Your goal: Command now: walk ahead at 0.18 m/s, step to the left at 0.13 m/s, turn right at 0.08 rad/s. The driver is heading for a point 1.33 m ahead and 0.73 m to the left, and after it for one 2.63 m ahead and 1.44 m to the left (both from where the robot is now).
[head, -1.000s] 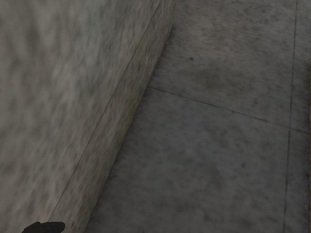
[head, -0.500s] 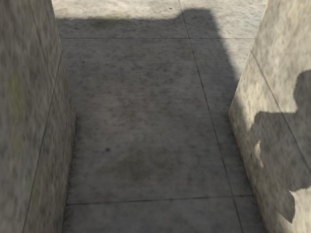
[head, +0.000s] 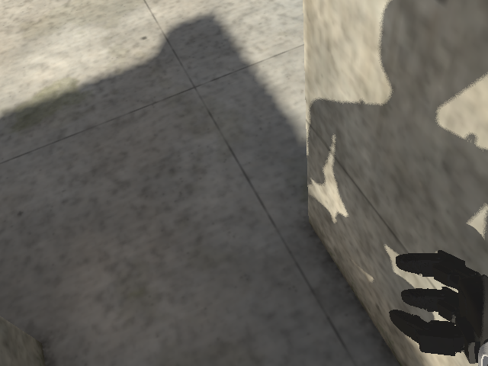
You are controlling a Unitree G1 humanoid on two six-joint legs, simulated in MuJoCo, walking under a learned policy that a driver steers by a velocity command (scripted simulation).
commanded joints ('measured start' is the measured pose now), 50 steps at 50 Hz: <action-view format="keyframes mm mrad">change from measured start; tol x64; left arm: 1 -153 183 57 -74 9 -34 8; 50 -299 111 64 -13 32 38 -58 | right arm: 1 126 -78 -37 -27 19 -19 2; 50 306 -209 -59 -145 33 141 -128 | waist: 1 -146 -212 -112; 50 -46 32 -164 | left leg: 1 372 -61 63 -91 -2 -16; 5 1054 166 -303 76 711 154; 23 184 -116 -299 92 -1024 8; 38 363 99 161 203 -618 -42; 42 833 409 -518 -18 393 346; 50 532 289 -220 -83 -13 227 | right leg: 1 -130 -162 -63 -8 835 52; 7 -721 -22 21 1384 -140 148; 24 -14 -478 262 -166 268 -169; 50 -525 -85 -121 615 129 153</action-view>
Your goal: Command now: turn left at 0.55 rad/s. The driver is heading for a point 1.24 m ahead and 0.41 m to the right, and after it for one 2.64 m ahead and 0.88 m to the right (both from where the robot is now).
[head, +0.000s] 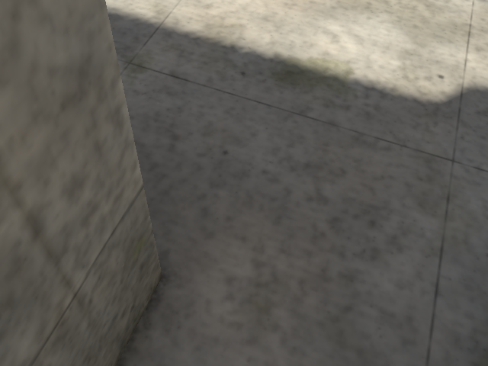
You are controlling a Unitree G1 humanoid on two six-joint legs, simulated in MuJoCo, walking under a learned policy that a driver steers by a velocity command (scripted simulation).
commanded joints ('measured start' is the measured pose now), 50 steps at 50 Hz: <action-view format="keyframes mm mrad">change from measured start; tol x16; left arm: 1 24 45 -7 -32 2 13 -4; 50 12 7 -17 -222 -36 55 -38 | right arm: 1 -42 -151 -36 -66 -5 -23 -25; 50 77 -146 -91 117 0 -55 -53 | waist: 1 15 139 -157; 8 15 224 -120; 12 -72 -139 -162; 24 42 -146 -117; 32 -68 -69 -107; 34 -14 371 -116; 37 27 152 -45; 50 -90 177 -80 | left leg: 1 113 255 -173 -91 545 172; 9 39 187 -186 -53 363 114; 12 49 0 -83 91 -168 -64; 18 101 16 1 -22 24 -63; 21 27 1 50 91 26 -66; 25 -234 -3 -30 475 -361 -88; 32 163 -32 54 -126 59 -96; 35 142 461 -489 -269 45 146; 40 112 256 -32 -268 122 87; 50 351 360 178 -190 587 175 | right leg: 1 42 -13 45 -155 113 -13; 8 298 19 -13 -531 100 -50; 12 454 -217 230 -772 753 -227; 16 380 -92 161 -819 316 -161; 24 529 -259 504 -847 542 -375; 31 312 -79 370 -783 328 -201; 34 5 169 189 -314 -254 -59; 39 -21 -28 79 99 76 35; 50 -83 -112 -72 -164 28 72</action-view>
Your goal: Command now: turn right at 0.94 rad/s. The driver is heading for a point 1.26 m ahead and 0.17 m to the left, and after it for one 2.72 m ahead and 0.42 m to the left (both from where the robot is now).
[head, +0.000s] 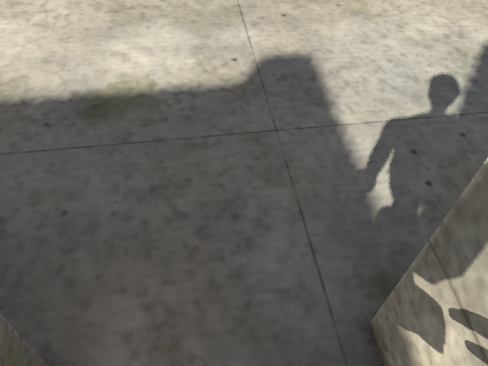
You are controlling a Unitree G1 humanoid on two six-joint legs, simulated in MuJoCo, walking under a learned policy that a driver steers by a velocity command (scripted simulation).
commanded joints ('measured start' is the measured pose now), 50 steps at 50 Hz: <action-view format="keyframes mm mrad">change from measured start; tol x32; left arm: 1 -107 32 -5 -121 -3 -17 -2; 50 38 125 -24 -43 -60 -166 23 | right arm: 1 59 -213 -74 -24 5 5 -6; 39 -34 -46 17 -26 35 -38 143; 50 362 -197 -10 103 71 -54 121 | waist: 1 -53 183 -61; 8 52 173 -107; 11 -22 -359 -208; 43 -89 -241 74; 48 -171 613 -230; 50 -128 313 -82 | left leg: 1 186 275 -113 -67 626 150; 9 47 216 2 190 553 46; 11 -399 1 -43 724 -433 -115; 13 -364 1 -287 913 -368 -149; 36 -625 48 -300 404 296 -79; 45 88 -39 -127 192 44 17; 50 282 224 -804 -141 -465 185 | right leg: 1 -132 -17 -48 -74 -32 -28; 8 207 51 -76 -457 -9 -159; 12 545 -347 458 -550 1100 -503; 23 549 -263 457 -884 -178 -337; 42 315 -236 58 -955 -53 -252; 45 294 -153 -36 -544 368 -213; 47 -152 108 7 224 -304 -110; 50 -373 39 100 396 -137 -208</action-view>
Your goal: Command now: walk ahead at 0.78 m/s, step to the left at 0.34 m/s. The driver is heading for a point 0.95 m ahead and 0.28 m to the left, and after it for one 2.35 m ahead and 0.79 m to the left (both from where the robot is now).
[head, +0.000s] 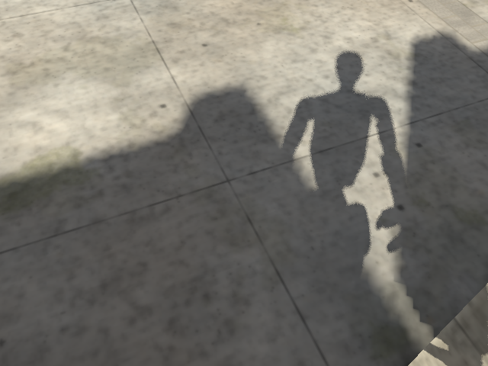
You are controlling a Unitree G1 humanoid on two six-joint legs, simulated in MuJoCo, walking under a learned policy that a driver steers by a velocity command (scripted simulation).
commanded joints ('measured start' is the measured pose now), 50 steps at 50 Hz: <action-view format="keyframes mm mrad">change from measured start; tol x64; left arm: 1 -105 60 -4 -175 -1 -30 4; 50 -186 11 -40 -150 2 -138 -64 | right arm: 1 210 -161 -37 -2 7 -14 -19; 50 164 -113 -51 -54 -55 -27 -17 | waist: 1 -40 262 -9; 50 -26 236 -140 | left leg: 1 435 237 -552 -467 -374 231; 22 534 262 -13 -92 1569 138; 25 -124 -14 -272 743 -36 113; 45 149 -101 185 87 323 164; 50 657 202 -945 -523 -340 435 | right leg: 1 -565 6 -68 205 141 -69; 17 -392 82 -227 -589 791 -60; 25 791 -233 699 -856 -284 -291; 45 401 -132 -427 -645 1784 -42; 48 -322 235 -217 496 -49 12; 50 -521 180 37 442 50 -105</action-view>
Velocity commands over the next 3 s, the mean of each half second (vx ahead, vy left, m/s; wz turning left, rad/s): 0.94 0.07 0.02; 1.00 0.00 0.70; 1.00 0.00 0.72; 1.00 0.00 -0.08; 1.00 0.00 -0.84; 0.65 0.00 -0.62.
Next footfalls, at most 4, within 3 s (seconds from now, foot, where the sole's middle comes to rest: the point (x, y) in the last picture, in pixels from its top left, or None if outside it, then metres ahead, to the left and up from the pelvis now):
0.46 right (260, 310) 0.61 -0.08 -0.75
0.92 left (174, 190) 1.04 0.16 -0.75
1.38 right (164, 102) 1.48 0.21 -0.75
1.86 left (39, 85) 1.60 0.71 -0.75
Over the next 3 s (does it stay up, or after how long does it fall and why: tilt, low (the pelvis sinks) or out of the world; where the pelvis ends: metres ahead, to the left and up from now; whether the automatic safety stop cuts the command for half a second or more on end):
stays up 2.32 0.96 0.03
